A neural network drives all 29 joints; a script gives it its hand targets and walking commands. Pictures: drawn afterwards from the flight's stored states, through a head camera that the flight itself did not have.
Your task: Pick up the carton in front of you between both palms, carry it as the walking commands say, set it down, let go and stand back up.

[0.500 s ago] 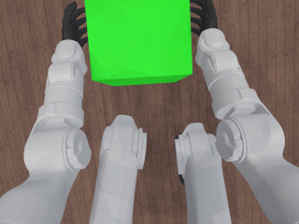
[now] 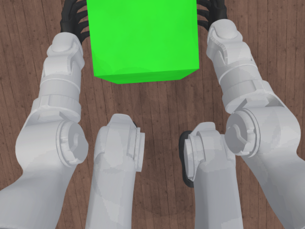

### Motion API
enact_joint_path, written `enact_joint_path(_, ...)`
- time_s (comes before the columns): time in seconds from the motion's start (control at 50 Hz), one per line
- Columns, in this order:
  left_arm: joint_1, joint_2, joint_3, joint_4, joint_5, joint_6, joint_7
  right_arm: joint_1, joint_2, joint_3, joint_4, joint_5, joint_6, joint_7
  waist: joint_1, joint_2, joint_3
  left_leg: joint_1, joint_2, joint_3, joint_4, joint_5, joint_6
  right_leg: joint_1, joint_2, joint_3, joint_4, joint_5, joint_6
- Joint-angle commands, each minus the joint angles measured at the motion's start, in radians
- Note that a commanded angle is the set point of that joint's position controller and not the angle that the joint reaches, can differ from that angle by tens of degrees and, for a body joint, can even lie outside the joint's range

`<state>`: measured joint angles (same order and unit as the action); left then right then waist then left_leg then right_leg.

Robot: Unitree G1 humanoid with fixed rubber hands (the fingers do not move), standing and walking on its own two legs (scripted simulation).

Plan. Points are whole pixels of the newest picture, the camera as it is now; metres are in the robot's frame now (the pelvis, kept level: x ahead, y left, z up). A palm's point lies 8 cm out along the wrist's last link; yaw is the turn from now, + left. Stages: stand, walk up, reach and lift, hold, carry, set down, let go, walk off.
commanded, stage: set down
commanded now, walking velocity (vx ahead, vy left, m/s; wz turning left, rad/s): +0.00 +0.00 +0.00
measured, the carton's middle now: (145, 39) +0.51 +0.08 -0.24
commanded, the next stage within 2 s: let go in 1.56 s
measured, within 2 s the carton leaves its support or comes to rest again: rests again in 0.28 s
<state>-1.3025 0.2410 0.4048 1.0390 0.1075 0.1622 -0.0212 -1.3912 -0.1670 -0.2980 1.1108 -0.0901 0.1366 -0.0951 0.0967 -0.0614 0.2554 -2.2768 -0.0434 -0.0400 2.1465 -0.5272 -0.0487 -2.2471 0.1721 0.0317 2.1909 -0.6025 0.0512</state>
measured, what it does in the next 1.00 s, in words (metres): rises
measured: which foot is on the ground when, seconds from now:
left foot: down 0.00-1.00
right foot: down 0.00-1.00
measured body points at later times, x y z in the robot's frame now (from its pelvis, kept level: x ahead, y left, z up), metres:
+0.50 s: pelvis +0.00 +0.01 -0.01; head +0.37 +0.03 +0.24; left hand +0.49 +0.28 -0.20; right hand +0.55 -0.11 -0.20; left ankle +0.12 +0.13 -0.34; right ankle +0.10 -0.11 -0.34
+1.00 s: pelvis +0.01 +0.01 +0.08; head +0.33 +0.04 +0.40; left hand +0.50 +0.28 -0.04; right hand +0.56 -0.10 -0.04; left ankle +0.12 +0.13 -0.34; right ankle +0.10 -0.11 -0.34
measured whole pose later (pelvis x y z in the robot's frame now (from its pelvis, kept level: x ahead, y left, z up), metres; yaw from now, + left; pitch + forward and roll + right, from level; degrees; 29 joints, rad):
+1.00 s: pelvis +0.01 +0.01 +0.08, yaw +1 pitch +44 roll -2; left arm -1.13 0.31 0.27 0.91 -0.11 0.10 0.04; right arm -1.20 -0.25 -0.20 0.94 0.05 0.13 -0.12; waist 0.08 -0.03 0.02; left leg -2.15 -0.03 -0.03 1.86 -0.49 0.00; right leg -2.09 0.07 0.02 1.89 -0.58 0.03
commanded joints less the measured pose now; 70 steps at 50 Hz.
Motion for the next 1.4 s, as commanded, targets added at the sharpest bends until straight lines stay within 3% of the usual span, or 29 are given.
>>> enact_joint_path(0.0,-0.489,-0.588,-0.206,-0.033,-0.031,-0.026,-0.183,-0.406,0.646,0.182,-0.016,0.016,-0.009,0.189,0.039,-0.042,-0.738,0.353,-0.042,0.066,-0.152,0.167,0.068,0.230,0.007,-0.059,-0.196,0.122,-0.051)
enact_joint_path(0.18,-0.415,-0.435,-0.128,0.038,-0.003,-0.048,-0.148,-0.369,0.476,0.154,0.003,0.000,-0.023,0.164,0.046,-0.035,-0.724,0.396,-0.025,0.065,-0.140,0.160,0.052,0.275,-0.013,-0.058,-0.186,0.112,-0.031)
enact_joint_path(0.22,-0.323,-0.209,-0.066,0.072,-0.009,-0.078,-0.094,-0.300,0.245,0.120,0.005,0.006,-0.041,0.113,0.048,-0.023,-0.739,0.436,-0.010,0.073,-0.137,0.171,0.035,0.309,-0.030,-0.062,-0.184,0.117,-0.017)
enact_joint_path(0.28,-0.183,0.244,-0.014,0.083,-0.068,-0.152,0.041,-0.194,-0.203,0.100,-0.022,0.070,-0.081,-0.005,0.054,0.001,-0.810,0.499,0.020,0.070,-0.130,0.219,0.017,0.361,-0.067,-0.054,-0.173,0.151,0.004)
enact_joint_path(0.34,-0.237,0.288,-0.082,0.079,-0.185,-0.196,0.075,-0.233,-0.214,0.176,-0.058,0.173,-0.102,-0.027,0.058,0.000,-0.886,0.523,0.037,0.056,-0.117,0.303,0.024,0.376,-0.088,-0.045,-0.152,0.217,0.008)
enact_joint_path(0.44,-0.257,0.289,-0.195,0.006,-0.322,-0.218,0.065,-0.257,-0.197,0.274,-0.180,0.281,-0.119,-0.021,0.058,-0.019,-1.042,0.593,0.047,0.042,-0.095,0.419,0.034,0.459,-0.101,-0.048,-0.122,0.308,0.005)
enact_joint_path(0.54,-0.196,0.326,-0.209,-0.087,-0.367,-0.189,0.068,-0.196,-0.236,0.270,-0.280,0.288,-0.099,-0.044,0.052,-0.015,-1.266,0.757,0.041,0.057,-0.113,0.458,0.026,0.563,-0.104,-0.083,-0.129,0.311,0.002)
enact_joint_path(0.66,-0.111,0.302,-0.183,-0.253,-0.322,-0.109,0.081,-0.128,-0.227,0.204,-0.406,0.236,-0.031,-0.066,0.042,0.025,-1.429,0.903,0.016,0.104,-0.207,0.392,0.021,0.624,-0.071,-0.126,-0.223,0.236,-0.015)
enact_joint_path(0.78,-0.064,0.211,-0.150,-0.238,-0.246,-0.069,0.074,-0.043,-0.187,0.114,-0.289,0.167,-0.001,-0.046,0.010,0.067,-1.152,0.772,0.005,0.093,-0.327,0.270,0.014,0.459,-0.070,-0.117,-0.341,0.127,-0.031)
enact_joint_path(0.92,-0.033,0.190,-0.127,-0.222,-0.212,-0.079,0.058,-0.026,-0.169,0.087,-0.256,0.139,-0.023,-0.026,0.014,0.067,-1.189,0.796,-0.002,0.091,-0.431,0.305,0.005,0.486,-0.067,-0.105,-0.454,0.156,-0.029)
enact_joint_path(1.14,0.042,0.219,-0.091,-0.357,-0.207,-0.034,0.029,0.022,-0.156,0.111,-0.438,0.133,0.024,-0.025,0.028,0.011,-1.408,0.983,-0.017,0.111,-0.607,0.412,0.009,0.751,-0.057,-0.108,-0.635,0.259,-0.011)
enact_joint_path(1.38,0.135,0.181,-0.068,-0.345,-0.170,-0.047,-0.011,0.147,-0.118,0.079,-0.426,0.100,0.015,0.002,0.008,0.038,-1.318,1.135,-0.017,0.090,-0.834,0.491,0.007,0.878,-0.068,-0.082,-0.877,0.337,-0.007)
